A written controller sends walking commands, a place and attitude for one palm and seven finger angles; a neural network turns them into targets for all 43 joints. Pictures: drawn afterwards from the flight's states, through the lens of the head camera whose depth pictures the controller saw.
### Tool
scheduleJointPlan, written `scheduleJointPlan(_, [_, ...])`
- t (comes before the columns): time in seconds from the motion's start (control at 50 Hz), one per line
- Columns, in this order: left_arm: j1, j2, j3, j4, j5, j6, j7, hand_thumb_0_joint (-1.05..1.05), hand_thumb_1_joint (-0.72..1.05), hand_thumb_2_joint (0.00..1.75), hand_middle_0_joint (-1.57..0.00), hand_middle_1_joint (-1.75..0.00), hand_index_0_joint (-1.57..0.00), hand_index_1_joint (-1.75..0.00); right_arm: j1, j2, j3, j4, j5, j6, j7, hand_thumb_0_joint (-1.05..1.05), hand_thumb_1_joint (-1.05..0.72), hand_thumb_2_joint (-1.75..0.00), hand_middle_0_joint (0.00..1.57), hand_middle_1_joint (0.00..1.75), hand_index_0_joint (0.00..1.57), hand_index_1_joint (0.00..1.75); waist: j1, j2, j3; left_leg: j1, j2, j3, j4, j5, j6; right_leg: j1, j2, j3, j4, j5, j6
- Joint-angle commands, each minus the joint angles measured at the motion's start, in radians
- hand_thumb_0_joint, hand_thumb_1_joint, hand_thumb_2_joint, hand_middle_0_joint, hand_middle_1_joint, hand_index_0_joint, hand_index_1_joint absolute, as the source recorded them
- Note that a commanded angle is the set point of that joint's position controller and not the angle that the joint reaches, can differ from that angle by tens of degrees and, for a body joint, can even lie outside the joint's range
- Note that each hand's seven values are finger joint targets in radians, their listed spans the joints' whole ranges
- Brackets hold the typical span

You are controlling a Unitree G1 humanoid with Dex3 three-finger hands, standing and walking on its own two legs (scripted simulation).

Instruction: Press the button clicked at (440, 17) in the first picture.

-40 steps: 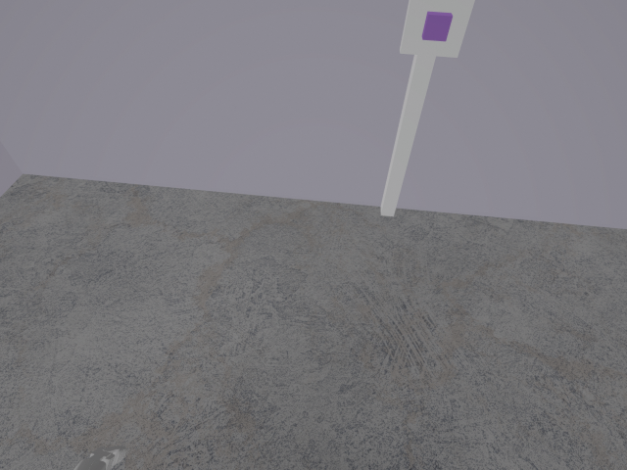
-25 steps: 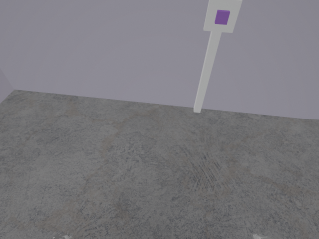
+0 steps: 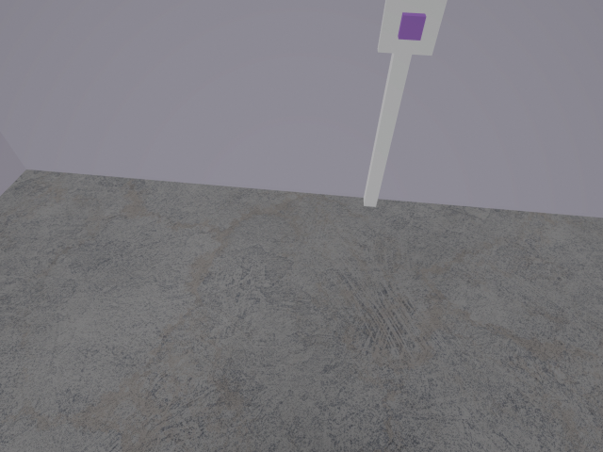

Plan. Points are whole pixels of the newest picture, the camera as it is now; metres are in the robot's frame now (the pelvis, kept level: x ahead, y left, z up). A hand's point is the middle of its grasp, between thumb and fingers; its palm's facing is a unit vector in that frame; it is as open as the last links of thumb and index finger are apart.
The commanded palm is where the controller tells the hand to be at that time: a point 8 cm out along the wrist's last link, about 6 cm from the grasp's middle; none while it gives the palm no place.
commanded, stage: stand and wait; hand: left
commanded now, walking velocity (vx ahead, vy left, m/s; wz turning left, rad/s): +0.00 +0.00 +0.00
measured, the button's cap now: (411, 26) +1.30 -0.28 +0.06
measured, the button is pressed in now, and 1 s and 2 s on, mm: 0 0 0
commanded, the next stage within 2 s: look at it before walking up in 0.08 s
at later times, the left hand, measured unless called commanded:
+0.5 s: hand out of the picture +0.08 +0.24 -0.16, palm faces -0.05 -0.94 -0.33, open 7.4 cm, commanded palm none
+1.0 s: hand out of the picture +0.07 +0.22 -0.17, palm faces -0.11 -0.95 -0.30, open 7.4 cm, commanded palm none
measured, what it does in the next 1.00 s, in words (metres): stands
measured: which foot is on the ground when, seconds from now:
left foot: down 0.00-1.00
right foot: down 0.00-1.00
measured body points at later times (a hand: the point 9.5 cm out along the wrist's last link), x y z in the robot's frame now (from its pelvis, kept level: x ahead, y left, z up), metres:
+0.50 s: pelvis +0.00 -0.01 +0.00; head +0.00 +0.00 +0.45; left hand +0.08 +0.29 -0.13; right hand +0.07 -0.30 -0.13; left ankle +0.00 +0.12 -0.74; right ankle +0.01 -0.13 -0.74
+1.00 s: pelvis -0.01 -0.01 -0.01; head +0.01 -0.01 +0.44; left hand +0.07 +0.26 -0.15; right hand +0.06 -0.29 -0.15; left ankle +0.00 +0.11 -0.74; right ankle +0.00 -0.13 -0.74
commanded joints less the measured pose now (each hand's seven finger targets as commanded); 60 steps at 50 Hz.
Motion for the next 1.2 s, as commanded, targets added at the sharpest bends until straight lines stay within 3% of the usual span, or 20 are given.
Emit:
scheduleJointPlan(0.0, [-0.047, 0.201, 0.043, -0.062, -0.003, -0.028, 0.018, 0.0, 0.9, 0.9, -0.2, -0.3, -0.2, -0.3, -0.063, -0.21, -0.039, -0.067, 0.005, -0.029, -0.016, 0.0, -0.9, -0.9, 0.2, 0.3, 0.2, 0.3, 0.005, -0.015, -0.062, 0.001, 0.126, -0.098, -0.072, 0.094, 0.025, 0.001, -0.106, 0.103, -0.077, 0.081, -0.045])
scheduleJointPlan(0.44, [-0.047, 0.196, 0.044, -0.055, -0.002, -0.027, 0.018, 0.0, 0.9, 0.9, -0.2, -0.3, -0.2, -0.3, -0.059, -0.209, -0.037, -0.055, 0.006, -0.031, -0.017, 0.0, -0.9, -0.9, 0.2, 0.3, 0.2, 0.3, 0.006, 0.009, -0.065, 0.011, 0.134, -0.098, -0.087, 0.115, 0.021, 0.011, -0.1, 0.101, -0.084, 0.104, -0.042])
scheduleJointPlan(0.74, [-0.041, 0.201, 0.045, -0.052, -0.001, -0.028, 0.018, 0.0, 0.9, 0.9, -0.2, -0.3, -0.2, -0.3, -0.065, -0.211, -0.039, -0.056, 0.006, -0.028, -0.02, 0.0, -0.9, -0.9, 0.2, 0.3, 0.2, 0.3, 0.006, -0.006, -0.057, 0.042, 0.137, -0.085, -0.079, 0.145, 0.018, 0.0, -0.1, 0.11, -0.089, 0.158, -0.045])
scheduleJointPlan(0.76, [-0.039, 0.184, 0.045, -0.056, -0.001, -0.022, 0.018, 0.0, 0.9, 0.9, -0.2, -0.3, -0.2, -0.3, -0.049, -0.195, -0.039, -0.056, 0.005, -0.027, -0.023, 0.0, -0.9, -0.9, 0.2, 0.3, 0.2, 0.3, 0.002, -0.006, -0.063, 0.049, 0.141, -0.07, -0.06, 0.166, 0.015, -0.008, -0.097, 0.115, -0.071, 0.197, -0.045])
scheduleJointPlan(0.8, [0.007, 0.099, 0.033, -0.055, -0.002, 0.004, 0.022, 0.0, 0.9, 0.9, -0.2, -0.3, -0.2, -0.3, 0.0, -0.1, -0.025, -0.055, 0.003, -0.011, -0.027, 0.0, -0.9, -0.9, 0.2, 0.3, 0.2, 0.3, 0.0, -0.001, -0.057, 0.048, 0.146, -0.036, -0.021, 0.171, 0.002, -0.046, -0.092, 0.12, -0.025, 0.234, -0.034])
scheduleJointPlan(0.86, [0.032, 0.089, 0.042, -0.089, 0.001, 0.025, 0.021, 0.0, 0.9, 0.9, -0.2, -0.3, -0.2, -0.3, 0.026, -0.104, -0.04, -0.085, 0.002, 0.006, -0.036, 0.0, -0.9, -0.9, 0.2, 0.3, 0.2, 0.3, -0.003, 0.007, -0.044, 0.051, 0.175, -0.021, 0.008, 0.176, 0.008, -0.114, -0.064, 0.12, 0.055, 0.257, -0.03])
scheduleJointPlan(0.9, [0.04, 0.083, 0.05, -0.117, 0.004, 0.034, 0.015, 0.0, 0.9, 0.9, -0.2, -0.3, -0.2, -0.3, 0.027, -0.119, -0.056, -0.114, 0.001, 0.013, -0.039, 0.0, -0.9, -0.9, 0.2, 0.3, 0.2, 0.3, -0.002, 0.053, -0.039, 0.044, 0.215, -0.039, 0.002, 0.155, 0.031, -0.167, -0.029, 0.099, 0.135, 0.204, -0.021])
scheduleJointPlan(0.92, [0.047, 0.074, 0.053, -0.128, 0.005, 0.038, 0.011, 0.0, 0.9, 0.9, -0.2, -0.3, -0.2, -0.3, 0.019, -0.128, -0.063, -0.126, 0.001, 0.015, -0.04, 0.0, -0.9, -0.9, 0.2, 0.3, 0.2, 0.3, 0.001, 0.076, -0.035, 0.035, 0.247, -0.056, -0.009, 0.149, 0.051, -0.191, -0.012, 0.08, 0.192, 0.151, -0.014])
scheduleJointPlan(0.96, [0.071, 0.05, 0.06, -0.149, 0.006, 0.047, 0.006, 0.0, 0.9, 0.9, -0.2, -0.3, -0.2, -0.3, 0.002, -0.134, -0.076, -0.151, 0.0, 0.013, -0.038, 0.0, -0.9, -0.9, 0.2, 0.3, 0.2, 0.3, 0.012, 0.163, -0.022, -0.011, 0.339, -0.093, -0.041, 0.208, 0.12, -0.225, 0.019, 0.026, 0.382, -0.145, 0.0])
scheduleJointPlan(0.98, [0.082, 0.04, 0.067, -0.16, 0.006, 0.05, 0.005, 0.0, 0.9, 0.9, -0.2, -0.3, -0.2, -0.3, -0.004, -0.134, -0.08, -0.168, -0.001, 0.012, -0.037, 0.0, -0.9, -0.9, 0.2, 0.3, 0.2, 0.3, 0.016, 0.185, -0.027, -0.022, 0.374, -0.098, -0.041, 0.258, 0.152, -0.228, 0.01, 0.016, 0.458, -0.249, 0.004])
scheduleJointPlan(1.0, [0.109, 0.034, 0.073, -0.166, 0.004, 0.052, 0.002, 0.0, 0.9, 0.9, -0.2, -0.3, -0.2, -0.3, -0.02, -0.13, -0.081, -0.183, -0.002, 0.01, -0.035, 0.0, -0.9, -0.9, 0.2, 0.3, 0.2, 0.3, 0.027, 0.191, -0.044, -0.052, 0.398, -0.09, -0.041, 0.199, 0.162, -0.199, -0.016, 0.025, 0.483, -0.296, 0.001])
scheduleJointPlan(1.02, [0.14, 0.027, 0.077, -0.168, 0.006, 0.05, -0.006, 0.0, 0.9, 0.9, -0.2, -0.3, -0.2, -0.3, -0.046, -0.131, -0.083, -0.192, -0.006, 0.01, -0.032, 0.0, -0.9, -0.9, 0.2, 0.3, 0.2, 0.3, 0.049, 0.18, -0.05, -0.095, 0.39, -0.058, -0.02, 0.077, 0.143, -0.144, -0.033, 0.018, 0.433, -0.294, -0.004])
scheduleJointPlan(1.04, [0.201, 0.018, 0.083, -0.157, 0.01, 0.043, -0.014, 0.0, 0.9, 0.9, -0.2, -0.3, -0.2, -0.3, -0.076, -0.125, -0.086, -0.203, -0.009, 0.013, -0.029, 0.0, -0.9, -0.9, 0.2, 0.3, 0.2, 0.3, 0.084, 0.145, -0.064, -0.145, 0.356, -0.015, 0.06, -0.056, 0.104, -0.049, -0.028, 0.003, 0.321, -0.237, -0.007])
scheduleJointPlan(1.06, [0.283, 0.029, 0.091, -0.133, 0.017, 0.032, -0.016, 0.0, 0.9, 0.9, -0.2, -0.3, -0.2, -0.3, -0.087, -0.107, -0.083, -0.21, -0.008, 0.022, -0.023, 0.0, -0.9, -0.9, 0.2, 0.3, 0.2, 0.3, 0.125, 0.029, -0.068, -0.252, 0.272, 0.058, 0.234, -0.232, 0.04, 0.073, -0.014, 0.008, 0.152, -0.148, -0.013])
scheduleJointPlan(1.08, [0.327, 0.134, 0.107, -0.128, 0.031, 0.012, -0.004, 0.0, 0.9, 0.9, -0.2, -0.3, -0.2, -0.3, -0.068, -0.021, -0.069, -0.238, 0.002, 0.031, -0.016, 0.0, -0.9, -0.9, 0.2, 0.3, 0.2, 0.3, 0.135, -0.345, -0.038, -0.469, 0.095, 0.167, 0.578, -0.433, -0.047, 0.102, -0.214, 0.404, -0.12, -0.316, -0.079])
scheduleJointPlan(1.1, [0.338, 0.166, 0.108, -0.143, 0.016, 0.008, 0.013, 0.0, 0.9, 0.9, -0.2, -0.3, -0.2, -0.3, -0.128, -0.009, -0.062, -0.283, -0.006, 0.024, -0.011, 0.0, -0.9, -0.9, 0.2, 0.3, 0.2, 0.3, 0.14, -0.382, 0.053, -0.585, 0.031, 0.057, 0.735, -0.433, -0.054, 0.001, -0.331, 0.706, -0.286, -0.331, -0.145])
scheduleJointPlan(1.12, [0.294, 0.141, 0.11, -0.162, 0.011, 0.004, 0.021, 0.0, 0.9, 0.9, -0.2, -0.3, -0.2, -0.3, -0.124, -0.037, -0.07, -0.286, -0.007, 0.018, -0.005, 0.0, -0.9, -0.9, 0.2, 0.3, 0.2, 0.3, 0.101, -0.244, 0.089, -0.576, 0.082, -0.027, 0.755, -0.301, -0.039, -0.019, -0.32, 0.628, -0.298, -0.398, -0.186])
scheduleJointPlan(1.14, [0.251, 0.111, 0.108, -0.171, 0.008, -0.008, 0.019, 0.0, 0.9, 0.9, -0.2, -0.3, -0.2, -0.3, -0.108, -0.037, -0.075, -0.267, -0.005, 0.011, -0.001, 0.0, -0.9, -0.9, 0.2, 0.3, 0.2, 0.3, 0.076, -0.204, 0.09, -0.558, 0.101, -0.023, 0.765, -0.221, -0.037, -0.052, -0.271, 0.615, -0.294, -0.439, -0.17])
scheduleJointPlan(1.16, [0.214, 0.083, 0.1, -0.18, 0.006, -0.017, 0.016, 0.0, 0.9, 0.9, -0.2, -0.3, -0.2, -0.3, -0.074, -0.04, -0.078, -0.249, -0.007, 0.002, 0.002, 0.0, -0.9, -0.9, 0.2, 0.3, 0.2, 0.3, 0.047, -0.143, 0.075, -0.531, 0.11, -0.025, 0.764, -0.155, -0.042, -0.06, -0.239, 0.559, -0.263, -0.4, -0.173])
scheduleJointPlan(1.18, [0.205, 0.056, 0.096, -0.184, 0.004, -0.028, 0.016, 0.0, 0.9, 0.9, -0.2, -0.3, -0.2, -0.3, -0.052, -0.033, -0.082, -0.23, -0.01, -0.001, 0.006, 0.0, -0.9, -0.9, 0.2, 0.3, 0.2, 0.3, 0.039, -0.09, 0.051, -0.499, 0.119, -0.02, 0.753, -0.103, -0.047, -0.055, -0.216, 0.496, -0.245, -0.331, -0.17])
